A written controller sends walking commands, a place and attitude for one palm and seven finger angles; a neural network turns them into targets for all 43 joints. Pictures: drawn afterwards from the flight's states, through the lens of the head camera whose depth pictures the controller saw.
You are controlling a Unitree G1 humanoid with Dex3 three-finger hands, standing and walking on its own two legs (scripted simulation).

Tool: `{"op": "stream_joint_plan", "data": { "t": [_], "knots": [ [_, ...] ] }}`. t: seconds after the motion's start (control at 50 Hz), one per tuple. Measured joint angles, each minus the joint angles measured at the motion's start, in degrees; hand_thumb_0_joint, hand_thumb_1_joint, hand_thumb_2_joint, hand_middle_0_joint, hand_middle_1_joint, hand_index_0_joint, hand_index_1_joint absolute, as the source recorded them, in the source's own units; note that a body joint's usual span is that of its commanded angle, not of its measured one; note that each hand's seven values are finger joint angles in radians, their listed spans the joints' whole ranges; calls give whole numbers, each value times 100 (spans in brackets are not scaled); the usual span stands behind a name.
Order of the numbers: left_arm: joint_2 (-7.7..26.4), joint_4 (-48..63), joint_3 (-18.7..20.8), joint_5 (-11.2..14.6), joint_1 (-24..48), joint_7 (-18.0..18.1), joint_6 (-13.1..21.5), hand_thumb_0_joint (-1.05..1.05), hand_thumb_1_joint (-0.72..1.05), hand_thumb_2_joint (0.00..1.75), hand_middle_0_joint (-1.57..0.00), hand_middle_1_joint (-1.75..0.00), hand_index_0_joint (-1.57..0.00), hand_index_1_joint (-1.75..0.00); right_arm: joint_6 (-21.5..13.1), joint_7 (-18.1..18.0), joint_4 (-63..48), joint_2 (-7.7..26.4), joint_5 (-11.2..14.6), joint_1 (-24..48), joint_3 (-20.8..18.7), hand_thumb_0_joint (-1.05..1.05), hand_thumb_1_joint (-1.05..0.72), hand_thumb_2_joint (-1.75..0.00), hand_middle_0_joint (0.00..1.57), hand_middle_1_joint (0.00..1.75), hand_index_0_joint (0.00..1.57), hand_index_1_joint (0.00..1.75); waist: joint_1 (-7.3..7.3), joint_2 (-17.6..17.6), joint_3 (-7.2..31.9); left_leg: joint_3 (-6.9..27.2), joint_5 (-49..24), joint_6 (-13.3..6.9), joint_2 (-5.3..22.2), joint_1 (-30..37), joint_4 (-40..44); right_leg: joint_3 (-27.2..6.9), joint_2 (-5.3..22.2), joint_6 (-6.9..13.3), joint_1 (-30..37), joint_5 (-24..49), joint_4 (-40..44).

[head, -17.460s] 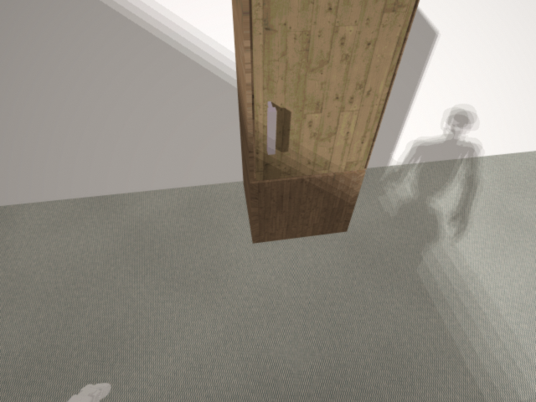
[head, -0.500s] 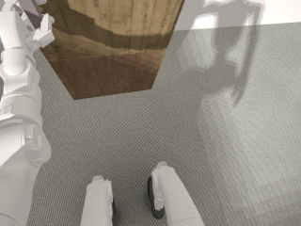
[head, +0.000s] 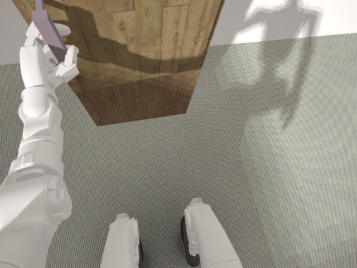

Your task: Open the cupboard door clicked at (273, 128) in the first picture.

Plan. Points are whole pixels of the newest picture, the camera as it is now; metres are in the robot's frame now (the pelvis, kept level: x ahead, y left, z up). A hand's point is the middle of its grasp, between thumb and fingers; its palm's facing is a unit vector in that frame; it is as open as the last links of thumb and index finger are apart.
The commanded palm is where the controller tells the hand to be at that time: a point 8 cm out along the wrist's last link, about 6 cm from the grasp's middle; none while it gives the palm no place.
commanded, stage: pull the door open along its arc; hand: left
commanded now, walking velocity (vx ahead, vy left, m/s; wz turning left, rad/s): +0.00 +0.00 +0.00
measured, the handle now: (57, 40) +0.59 +0.19 +0.04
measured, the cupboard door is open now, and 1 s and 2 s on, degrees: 5 39 41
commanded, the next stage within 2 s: open thumb and fingers to let go in 0.64 s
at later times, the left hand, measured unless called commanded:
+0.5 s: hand (127, 126) +0.39 +0.06 +0.04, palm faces +0.43 -0.90 +0.00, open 6.3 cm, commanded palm +0.31 +0.09 +0.03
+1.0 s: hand (145, 139) +0.37 +0.03 +0.03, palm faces +0.46 -0.89 -0.07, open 7.2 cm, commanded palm +0.31 +0.06 +0.03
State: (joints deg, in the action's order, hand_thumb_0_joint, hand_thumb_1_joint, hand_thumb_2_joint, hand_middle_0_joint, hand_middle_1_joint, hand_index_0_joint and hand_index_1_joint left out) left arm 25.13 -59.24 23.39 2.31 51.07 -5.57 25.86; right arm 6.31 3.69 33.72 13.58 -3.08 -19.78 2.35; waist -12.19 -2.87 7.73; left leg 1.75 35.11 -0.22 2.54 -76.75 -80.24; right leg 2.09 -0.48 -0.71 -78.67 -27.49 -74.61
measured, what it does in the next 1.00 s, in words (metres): shifts its weight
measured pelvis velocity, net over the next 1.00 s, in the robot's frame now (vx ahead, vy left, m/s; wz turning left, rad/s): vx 0.01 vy -0.05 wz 0.10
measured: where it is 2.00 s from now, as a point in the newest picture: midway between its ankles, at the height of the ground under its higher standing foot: (164, 260)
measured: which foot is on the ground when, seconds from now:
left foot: down 0.00-1.00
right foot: down 0.00-1.00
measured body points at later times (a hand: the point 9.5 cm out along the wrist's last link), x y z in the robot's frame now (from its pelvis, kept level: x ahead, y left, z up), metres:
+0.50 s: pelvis +0.02 -0.01 +0.02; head +0.15 +0.00 +0.46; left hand +0.36 +0.11 +0.04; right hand +0.17 -0.22 -0.10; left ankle +0.01 +0.11 -0.59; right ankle +0.06 -0.13 -0.59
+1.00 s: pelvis +0.01 -0.05 +0.02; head +0.13 -0.06 +0.45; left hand +0.34 +0.07 +0.04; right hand +0.20 -0.26 -0.12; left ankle +0.01 +0.11 -0.59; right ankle +0.06 -0.13 -0.59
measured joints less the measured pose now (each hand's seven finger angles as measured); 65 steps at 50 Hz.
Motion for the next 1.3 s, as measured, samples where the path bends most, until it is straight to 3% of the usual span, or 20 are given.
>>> {"op": "stream_joint_plan", "data": {
  "t": [0.14, 0.22, 0.26, 0.36, 0.44, 0.52, 0.64, 0.7, 0.84, 0.96, 1.14, 1.3],
  "knots": [
    [-858, 1017, -559, 300, -1195, 230, 81, 0, 69, 73, -31, -132, -32, -133, -87, 28, -80, -21, 104, 110, -145, 1, -91, -90, 21, 30, 20, 30, 277, 46, 117, -88, -37, -19, -42, 505, 335, -81, 38, -24, 459, -8, 245],
    [-1714, 1613, -984, 275, -1809, 1449, 214, 2, 68, 75, -29, -132, -34, -131, -204, 94, -151, -16, 13, 284, -251, 1, -91, -90, 20, 30, 20, 30, 460, 39, 207, -117, -42, -18, -76, 707, 459, -108, 71, -37, 648, -29, 332],
    [-2118, 1851, -1189, 139, -2073, 2080, 287, 2, 67, 76, -29, -133, -35, -130, -250, 136, -181, -42, -58, 404, -289, 1, -91, -90, 20, 30, 20, 30, 545, 65, 236, -143, -40, -18, -90, 803, 506, -133, 83, -38, 724, -46, 344],
    [-2940, 2203, -1768, -483, -2601, 3599, 393, 2, 67, 78, -28, -132, -35, -130, -352, 227, -236, -151, -254, 685, -358, 1, -91, -90, 20, 30, 20, 30, 725, 88, 294, -134, -40, 8, -128, 967, 570, -125, 121, -10, 870, -99, 338],
    [-3330, 2376, -2189, -1069, -2987, 4291, 369, 1, 68, 78, -29, -131, -33, -130, -419, 206, -177, -296, -390, 885, -364, 1, -91, -90, 20, 30, 20, 30, 849, 139, 322, -100, -51, 53, -150, 1060, 605, -93, 145, 43, 948, -140, 306],
    [-3434, 2620, -2687, -1386, -3456, 4400, 284, 2, 67, 77, -29, -131, -32, -131, -507, 123, -99, -449, -436, 1015, -350, 1, -91, -90, 20, 30, 20, 30, 953, 187, 316, -53, -71, 115, -159, 1194, 666, -46, 157, 111, 1068, -174, 298],
    [-3281, 3088, -3498, -1270, -4142, 4292, 12, 2, 65, 72, -30, -130, -34, -133, -745, 53, 26, -581, -374, 1173, -273, 1, -91, -90, 20, 30, 20, 30, 1015, 176, 297, 26, -119, 222, -147, 1461, 830, 36, 149, 216, 1318, -198, 375],
    [-3259, 3108, -3674, -1247, -4243, 4371, -54, 1, 65, 72, -29, -130, -35, -133, -868, 0, 99, -589, -361, 1274, -230, 1, -91, -90, 20, 30, 20, 30, 1021, 166, 301, 75, -142, 278, -152, 1536, 879, 84, 158, 268, 1388, -219, 375],
    [-3378, 2602, -3210, -1295, -3611, 4649, 60, 0, 63, 77, -35, -132, -36, -134, -1019, -185, 309, -482, -426, 1549, -258, 1, -91, -90, 21, 30, 20, 30, 1047, 183, 266, 211, -172, 389, -199, 1309, 708, 211, 211, 384, 1170, -287, 117],
    [-3399, 2700, -2988, -1223, -3529, 4561, 68, 0, 53, 74, -37, -131, -40, -132, -996, -246, 303, -398, -437, 1446, -397, 1, -91, -90, 20, 30, 20, 30, 1072, 155, 245, 227, -214, 429, -217, 1160, 647, 223, 229, 439, 993, -281, -8],
    [-3374, 2734, -2950, -1113, -3625, 4527, 82, 0, 7, 54, -32, -124, -35, -126, -988, -318, 407, -320, -392, 1113, -458, 1, -91, -90, 20, 30, 20, 30, 995, 112, 239, 196, -264, 390, -219, 1190, 689, 193, 225, 451, 1000, -232, 12],
    [-3398, 2612, -2905, -1193, -3527, 4583, 129, 0, -34, 37, -30, -117, -31, -117, -1044, -315, 458, -317, -427, 988, -476, 1, -91, -90, 20, 30, 20, 30, 948, 121, 258, 161, -265, 390, -205, 1139, 635, 153, 208, 405, 958, -185, 13]
  ]
}}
